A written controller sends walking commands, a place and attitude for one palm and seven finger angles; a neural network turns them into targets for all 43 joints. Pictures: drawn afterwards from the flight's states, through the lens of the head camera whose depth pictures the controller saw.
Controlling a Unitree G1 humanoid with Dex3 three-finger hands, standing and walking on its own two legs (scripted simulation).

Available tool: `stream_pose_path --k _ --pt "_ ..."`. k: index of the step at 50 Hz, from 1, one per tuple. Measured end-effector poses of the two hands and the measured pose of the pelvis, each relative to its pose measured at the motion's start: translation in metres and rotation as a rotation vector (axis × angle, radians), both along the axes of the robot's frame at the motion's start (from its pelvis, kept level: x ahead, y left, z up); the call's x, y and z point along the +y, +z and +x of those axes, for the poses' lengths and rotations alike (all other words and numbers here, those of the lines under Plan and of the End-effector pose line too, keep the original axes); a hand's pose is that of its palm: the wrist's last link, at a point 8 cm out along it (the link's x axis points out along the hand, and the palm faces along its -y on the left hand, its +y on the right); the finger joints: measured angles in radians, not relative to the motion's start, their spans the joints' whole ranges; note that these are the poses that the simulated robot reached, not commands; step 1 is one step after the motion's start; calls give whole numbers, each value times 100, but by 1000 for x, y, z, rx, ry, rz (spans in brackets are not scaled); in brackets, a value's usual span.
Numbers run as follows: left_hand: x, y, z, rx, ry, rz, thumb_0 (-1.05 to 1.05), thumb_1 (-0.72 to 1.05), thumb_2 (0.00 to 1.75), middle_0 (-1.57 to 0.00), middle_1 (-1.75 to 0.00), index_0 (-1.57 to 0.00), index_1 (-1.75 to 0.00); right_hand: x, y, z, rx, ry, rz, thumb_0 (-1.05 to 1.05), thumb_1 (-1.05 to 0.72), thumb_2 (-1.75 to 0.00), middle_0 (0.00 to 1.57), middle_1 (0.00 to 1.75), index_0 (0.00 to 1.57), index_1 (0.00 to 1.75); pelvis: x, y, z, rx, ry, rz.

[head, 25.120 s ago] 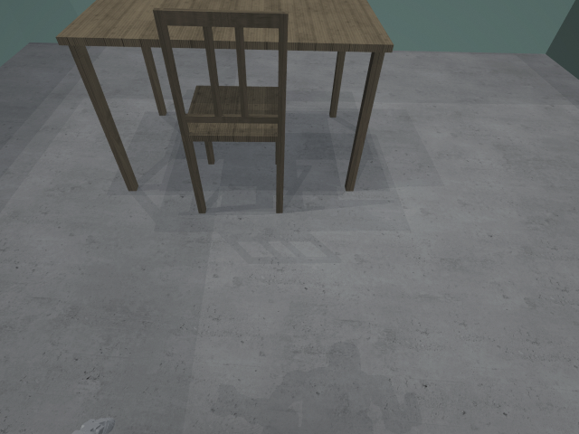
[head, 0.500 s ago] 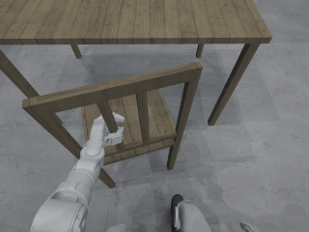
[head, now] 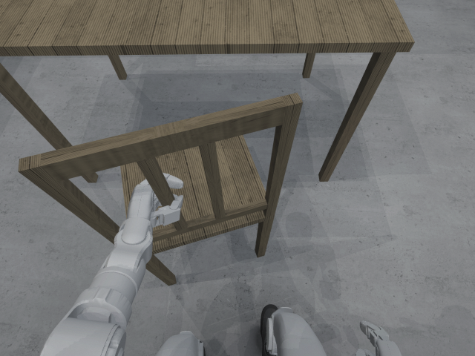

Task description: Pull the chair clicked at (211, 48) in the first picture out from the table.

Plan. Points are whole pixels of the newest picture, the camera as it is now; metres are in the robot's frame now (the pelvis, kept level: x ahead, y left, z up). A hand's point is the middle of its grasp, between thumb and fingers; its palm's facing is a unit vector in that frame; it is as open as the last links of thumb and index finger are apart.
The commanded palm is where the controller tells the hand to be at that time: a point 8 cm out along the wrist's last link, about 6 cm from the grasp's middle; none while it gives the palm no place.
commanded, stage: step backward, pulling the chair out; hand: left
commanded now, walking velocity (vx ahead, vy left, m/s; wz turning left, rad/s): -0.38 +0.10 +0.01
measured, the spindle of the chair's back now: (166, 198) +0.40 +0.15 -0.06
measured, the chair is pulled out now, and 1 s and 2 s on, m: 0.26 0.34 0.52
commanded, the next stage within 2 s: stop walking, hand still on the chair in 1.88 s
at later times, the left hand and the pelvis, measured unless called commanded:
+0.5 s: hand (171, 224) +0.34 +0.13 -0.05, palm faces +0.01 -0.98 -0.21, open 5.6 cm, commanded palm +0.32 +0.18 -0.05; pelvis -0.05 +0.00 +0.00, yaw +2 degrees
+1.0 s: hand (166, 249) +0.29 +0.13 -0.05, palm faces -0.05 -0.98 -0.20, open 5.5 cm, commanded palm +0.28 +0.18 -0.04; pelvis -0.08 +0.02 +0.01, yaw +0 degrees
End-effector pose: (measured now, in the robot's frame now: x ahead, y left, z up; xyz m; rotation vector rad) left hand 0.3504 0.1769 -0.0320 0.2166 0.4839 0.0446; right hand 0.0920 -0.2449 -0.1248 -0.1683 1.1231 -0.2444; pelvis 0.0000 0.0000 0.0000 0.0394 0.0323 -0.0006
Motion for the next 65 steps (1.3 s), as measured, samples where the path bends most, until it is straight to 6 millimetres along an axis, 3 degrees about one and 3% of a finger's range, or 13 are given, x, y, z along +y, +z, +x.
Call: stream_pose_path --k 4,14,19,23,30,34,39,48,52,58,65 --pt "-2 1 -10 8 23 -4 1 62 73 -26 -117 -50 -145 -3 -3 -8 13 6 9 1 -90 -90 21 30 20 30 -1 4 -9 9 14 -2" --pt "1 1 -24 23 -8 -18 2 65 71 -22 -117 -50 -145 -11 12 -42 43 21 -74 1 -90 -90 21 30 20 30 8 5 -29 11 29 10" --pt "1 2 -29 18 6 -7 2 63 73 -24 -116 -50 -145 -11 1 -50 72 7 -46 1 -90 -90 21 30 20 30 2 2 -28 4 24 -1" --pt "0 2 -31 20 21 -7 2 63 74 -24 -116 -50 -145 -13 -3 -54 66 1 -42 1 -90 -90 21 30 20 30 1 1 -38 0 40 -13" --pt "0 2 -42 29 6 -15 2 64 71 -22 -115 -49 -145 -14 12 -68 38 -6 -78 1 -90 -90 21 30 20 30 9 5 -54 3 22 7" --pt "1 2 -52 25 2 -9 2 64 71 -23 -115 -49 -145 -12 7 -74 55 -5 -61 1 -90 -90 21 30 20 30 6 4 -50 7 12 -3" --pt "0 3 -58 23 5 -4 1 63 72 -24 -115 -50 -145 -11 3 -75 61 4 -53 1 -90 -90 21 30 20 30 4 4 -61 0 29 -25" --pt "4 3 -72 38 -30 -18 2 65 70 -20 -115 -49 -145 -3 20 -89 21 -3 -93 1 -90 -90 21 30 20 30 20 8 -82 0 12 -10" --pt "6 3 -82 28 -31 -8 1 64 71 -21 -115 -49 -145 6 13 -95 40 11 -47 1 -90 -90 21 30 20 30 15 9 -81 22 -10 -28" --pt "3 4 -92 29 -3 2 2 62 73 -23 -114 -50 -145 9 9 -108 46 6 -8 1 -90 -90 21 30 20 30 6 14 -99 -3 -11 -45" --pt "4 5 -104 32 -40 -3 1 64 71 -21 -114 -49 -145 -5 16 -129 28 -30 -99 1 -90 -90 21 30 20 30 26 12 -122 2 -3 -44"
